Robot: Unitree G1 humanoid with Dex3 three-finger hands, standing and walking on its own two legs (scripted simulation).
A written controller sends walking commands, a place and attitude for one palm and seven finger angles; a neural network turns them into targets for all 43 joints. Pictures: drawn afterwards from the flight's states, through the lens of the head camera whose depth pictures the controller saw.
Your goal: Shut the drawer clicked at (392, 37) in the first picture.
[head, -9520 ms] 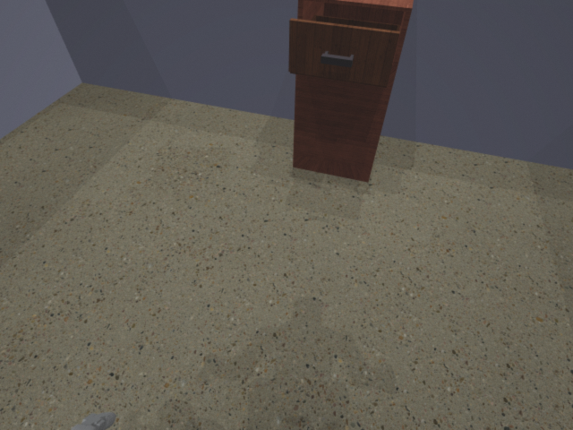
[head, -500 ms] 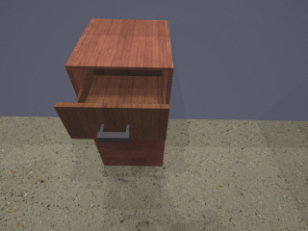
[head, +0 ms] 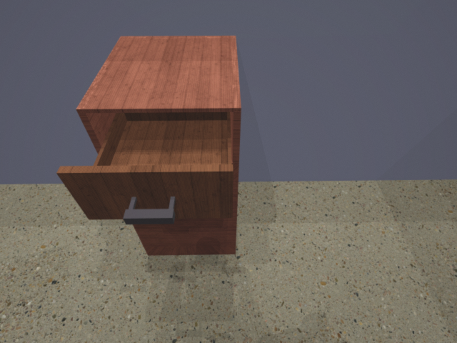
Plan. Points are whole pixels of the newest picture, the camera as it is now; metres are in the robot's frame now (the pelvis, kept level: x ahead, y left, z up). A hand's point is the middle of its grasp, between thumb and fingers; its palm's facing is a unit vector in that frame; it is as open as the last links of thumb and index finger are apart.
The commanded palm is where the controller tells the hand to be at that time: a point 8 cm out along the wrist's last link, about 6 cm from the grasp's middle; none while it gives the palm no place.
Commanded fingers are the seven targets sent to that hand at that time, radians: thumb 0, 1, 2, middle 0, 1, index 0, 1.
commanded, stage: come to a stop and stand still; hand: left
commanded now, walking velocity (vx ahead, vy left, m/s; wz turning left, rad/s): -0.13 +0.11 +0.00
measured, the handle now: (151, 208) +0.40 +0.20 -0.04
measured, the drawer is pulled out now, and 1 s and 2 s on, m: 0.20 0.20 0.20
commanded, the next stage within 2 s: look again from close up in 0.84 s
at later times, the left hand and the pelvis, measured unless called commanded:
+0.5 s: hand out of the picture +0.00 +0.19 -0.18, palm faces +0.03 -0.98 -0.22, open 7.3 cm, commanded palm none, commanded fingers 0.00 0.90 0.90 -0.20 -0.30 -0.20 -0.30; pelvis -0.02 +0.01 +0.00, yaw +1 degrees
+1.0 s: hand out of the picture -0.06 +0.20 -0.17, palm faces +0.02 -0.98 -0.18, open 7.4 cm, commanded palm none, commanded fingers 0.00 0.90 0.90 -0.20 -0.30 -0.20 -0.30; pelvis -0.04 +0.03 +0.00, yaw +1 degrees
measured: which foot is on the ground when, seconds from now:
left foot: down 0.00-1.00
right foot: down 0.00-1.00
